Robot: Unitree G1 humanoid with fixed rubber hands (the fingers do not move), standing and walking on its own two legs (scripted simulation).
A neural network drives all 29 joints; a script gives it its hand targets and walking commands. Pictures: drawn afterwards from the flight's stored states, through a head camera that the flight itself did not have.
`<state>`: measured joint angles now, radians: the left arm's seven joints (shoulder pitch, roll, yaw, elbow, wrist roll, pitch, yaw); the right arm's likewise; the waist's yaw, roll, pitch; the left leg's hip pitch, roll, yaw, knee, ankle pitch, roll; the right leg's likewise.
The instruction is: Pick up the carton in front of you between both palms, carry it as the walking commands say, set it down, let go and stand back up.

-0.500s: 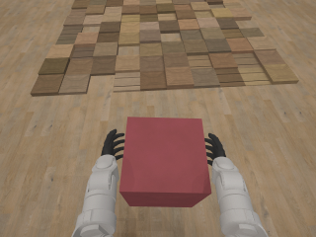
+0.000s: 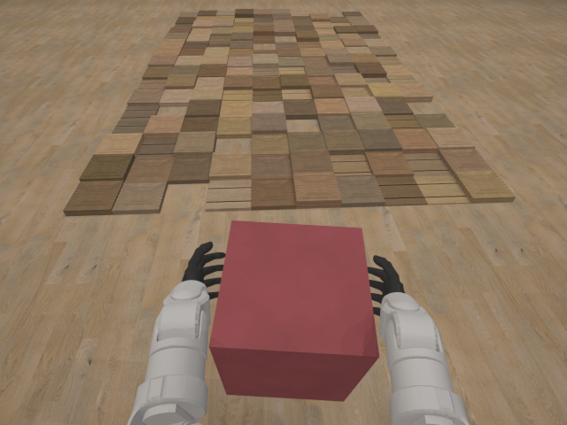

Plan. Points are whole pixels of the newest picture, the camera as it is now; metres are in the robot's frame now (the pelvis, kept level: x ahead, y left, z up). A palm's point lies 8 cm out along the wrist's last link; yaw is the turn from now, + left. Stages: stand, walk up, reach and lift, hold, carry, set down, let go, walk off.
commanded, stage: reach and lift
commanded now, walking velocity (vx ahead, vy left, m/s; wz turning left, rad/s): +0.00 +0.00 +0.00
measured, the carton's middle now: (290, 315) +0.31 +0.00 -0.05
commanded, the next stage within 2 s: hold in 0.72 s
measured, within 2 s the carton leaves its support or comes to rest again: neither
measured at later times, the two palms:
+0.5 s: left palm (194, 282) +0.31 +0.15 +0.04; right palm (392, 292) +0.30 -0.15 +0.03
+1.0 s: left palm (188, 278) +0.30 +0.15 +0.07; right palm (395, 289) +0.29 -0.15 +0.06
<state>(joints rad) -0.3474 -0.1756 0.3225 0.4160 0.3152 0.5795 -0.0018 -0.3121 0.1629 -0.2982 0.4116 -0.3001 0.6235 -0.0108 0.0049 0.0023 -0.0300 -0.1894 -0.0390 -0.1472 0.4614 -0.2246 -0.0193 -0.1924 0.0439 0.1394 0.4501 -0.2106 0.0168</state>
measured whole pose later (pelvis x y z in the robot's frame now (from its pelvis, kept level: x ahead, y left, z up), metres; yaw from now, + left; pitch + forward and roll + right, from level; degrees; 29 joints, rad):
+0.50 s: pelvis +0.02 +0.00 +0.01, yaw +0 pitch -4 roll +0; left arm -0.29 -0.16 0.26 0.34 0.30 0.64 -0.01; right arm -0.26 0.15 -0.22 0.33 -0.29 0.69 -0.02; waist 0.00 0.01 -0.03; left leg -0.09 -0.03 -0.15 0.36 -0.20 -0.02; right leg -0.10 0.04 0.13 0.35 -0.19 0.01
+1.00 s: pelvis +0.01 +0.00 +0.01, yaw +0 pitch -7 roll +0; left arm -0.32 -0.17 0.27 0.29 0.31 0.73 -0.01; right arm -0.30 0.16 -0.24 0.29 -0.30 0.78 0.00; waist 0.00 0.00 -0.02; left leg -0.04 -0.03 -0.14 0.35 -0.19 -0.01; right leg -0.05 0.03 0.13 0.35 -0.18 0.02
